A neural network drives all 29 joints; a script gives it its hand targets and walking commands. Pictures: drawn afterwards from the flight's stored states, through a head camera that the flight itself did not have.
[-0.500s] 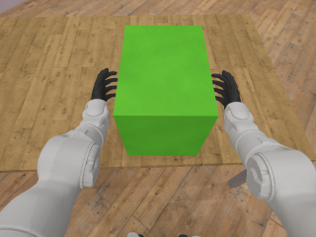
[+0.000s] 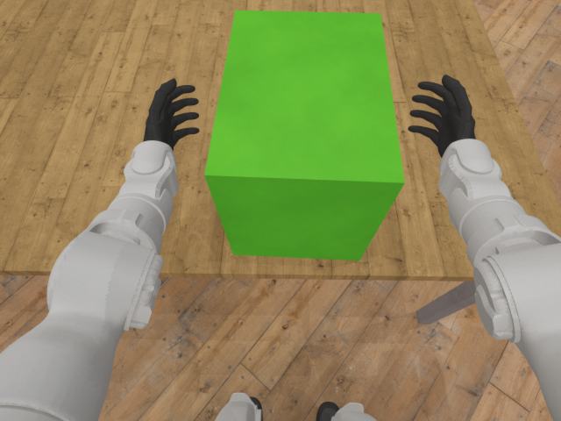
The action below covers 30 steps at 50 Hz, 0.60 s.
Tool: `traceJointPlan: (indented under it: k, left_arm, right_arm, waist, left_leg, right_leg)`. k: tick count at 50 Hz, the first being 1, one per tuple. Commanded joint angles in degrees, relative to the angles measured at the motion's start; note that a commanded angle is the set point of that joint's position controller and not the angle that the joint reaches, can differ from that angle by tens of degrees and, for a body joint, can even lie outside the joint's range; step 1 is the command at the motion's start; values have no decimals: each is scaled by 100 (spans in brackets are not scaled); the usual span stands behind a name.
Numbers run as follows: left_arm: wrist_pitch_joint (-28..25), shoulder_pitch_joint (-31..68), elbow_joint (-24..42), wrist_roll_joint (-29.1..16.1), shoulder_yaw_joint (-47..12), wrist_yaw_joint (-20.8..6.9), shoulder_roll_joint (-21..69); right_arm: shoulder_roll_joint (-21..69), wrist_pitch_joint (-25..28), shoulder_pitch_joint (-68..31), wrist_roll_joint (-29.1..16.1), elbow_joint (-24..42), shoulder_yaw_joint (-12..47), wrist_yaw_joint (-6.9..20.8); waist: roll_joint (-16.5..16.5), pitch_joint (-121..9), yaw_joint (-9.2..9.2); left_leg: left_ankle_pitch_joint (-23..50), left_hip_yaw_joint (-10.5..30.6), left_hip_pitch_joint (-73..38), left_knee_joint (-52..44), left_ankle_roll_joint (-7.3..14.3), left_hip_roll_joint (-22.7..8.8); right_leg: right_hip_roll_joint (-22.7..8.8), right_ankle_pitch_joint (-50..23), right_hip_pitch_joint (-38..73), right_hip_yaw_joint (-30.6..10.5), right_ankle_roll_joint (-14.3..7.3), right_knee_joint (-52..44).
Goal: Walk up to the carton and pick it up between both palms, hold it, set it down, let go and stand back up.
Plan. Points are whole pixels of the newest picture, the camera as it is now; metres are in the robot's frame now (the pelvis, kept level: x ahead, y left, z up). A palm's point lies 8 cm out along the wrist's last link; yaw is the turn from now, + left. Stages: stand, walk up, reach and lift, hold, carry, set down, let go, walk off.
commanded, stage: set down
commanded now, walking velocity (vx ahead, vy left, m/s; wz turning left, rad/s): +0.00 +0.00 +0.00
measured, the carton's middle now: (301, 143) +0.54 +0.03 +0.01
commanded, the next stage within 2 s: none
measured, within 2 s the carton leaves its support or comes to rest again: neither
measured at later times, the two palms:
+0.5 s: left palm (106, 82) +0.47 +0.25 +0.17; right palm (516, 73) +0.49 -0.19 +0.19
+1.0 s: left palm (123, 142) +0.43 +0.24 +0.13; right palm (492, 141) +0.45 -0.19 +0.13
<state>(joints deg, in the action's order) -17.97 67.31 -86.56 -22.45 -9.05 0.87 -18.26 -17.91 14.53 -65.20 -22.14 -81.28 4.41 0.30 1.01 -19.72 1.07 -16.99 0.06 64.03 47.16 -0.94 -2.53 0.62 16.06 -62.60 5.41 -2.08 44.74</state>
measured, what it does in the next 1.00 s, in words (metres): stands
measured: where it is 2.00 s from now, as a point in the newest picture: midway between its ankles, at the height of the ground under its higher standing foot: outside the picture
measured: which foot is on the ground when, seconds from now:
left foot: down 0.00-1.00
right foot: down 0.00-1.00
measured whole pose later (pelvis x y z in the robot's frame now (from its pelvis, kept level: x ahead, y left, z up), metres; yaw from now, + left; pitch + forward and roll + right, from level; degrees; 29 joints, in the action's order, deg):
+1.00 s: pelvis +0.00 +0.00 +0.04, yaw +0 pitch +19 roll -1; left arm -8.6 53.0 -72.7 -18.2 -3.9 1.0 -18.9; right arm -18.8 6.9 -53.4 -25.5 -71.5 8.1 -1.0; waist 0.6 -13.0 2.4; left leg -12.0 -1.4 39.2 32.4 -0.7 -2.5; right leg 1.3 10.5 -38.0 4.1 -1.8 29.5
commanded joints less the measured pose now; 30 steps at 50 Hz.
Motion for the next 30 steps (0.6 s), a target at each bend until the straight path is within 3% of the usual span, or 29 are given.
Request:
traceJointPlan:
  k: [1, 10, 16, 21, 30]
  left_arm:
    - [-28, 2945, 1012, 141, 218, 88, -1112]
    - [490, 2966, 1020, 146, 225, 179, -1097]
    - [776, 2996, 1099, -44, -15, 117, -1127]
    - [968, 3127, 1404, -155, -209, 120, -1094]
    - [1231, 2854, 1672, 59, 11, 116, -1165]
  right_arm:
    - [-1334, 167, -2768, -3, 928, -182, -18]
    - [-1405, -276, -2861, -292, 613, 102, 156]
    - [-1479, -572, -2974, -461, 575, 200, 230]
    - [-1601, -739, -3065, -464, 736, 67, 283]
    - [-1593, -920, -2801, -400, 919, 21, 217]
  waist:
    - [-147, -4742, 32]
    - [-104, -3828, 222]
    - [-69, -3372, 151]
    - [-241, -3418, 56]
    - [-296, -3402, 68]
  left_leg:
    - [2478, -327, -2723, -282, -260, 264]
    - [2620, -264, -3383, -843, -217, 152]
    - [2507, -199, -3644, -1100, -162, 117]
    - [2540, -136, -4092, -1223, -186, 72]
    - [2708, -99, -4388, -1353, -161, 108]
  right_leg:
    - [136, -2979, 3468, -206, 503, -209]
    - [156, -2737, 3584, -141, 471, -742]
    - [142, -2518, 3599, -154, 433, -1051]
    - [170, -2225, 3338, -107, 346, -1294]
    - [153, -2458, 3736, -148, 338, -1488]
